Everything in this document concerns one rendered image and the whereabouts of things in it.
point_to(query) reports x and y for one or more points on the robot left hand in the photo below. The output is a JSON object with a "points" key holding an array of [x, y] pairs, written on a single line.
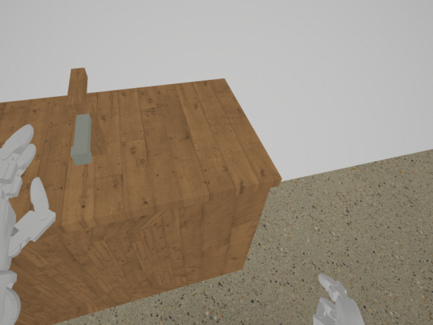
{"points": [[15, 156]]}

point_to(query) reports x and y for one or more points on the robot left forearm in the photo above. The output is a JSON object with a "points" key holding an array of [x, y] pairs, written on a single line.
{"points": [[9, 300]]}

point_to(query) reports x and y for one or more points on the robot right hand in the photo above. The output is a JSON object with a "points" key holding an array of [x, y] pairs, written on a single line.
{"points": [[345, 312]]}

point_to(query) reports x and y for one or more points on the counter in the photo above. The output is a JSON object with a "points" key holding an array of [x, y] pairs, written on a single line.
{"points": [[173, 194]]}

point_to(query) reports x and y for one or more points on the tap lever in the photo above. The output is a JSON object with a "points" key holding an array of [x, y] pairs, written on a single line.
{"points": [[80, 152]]}

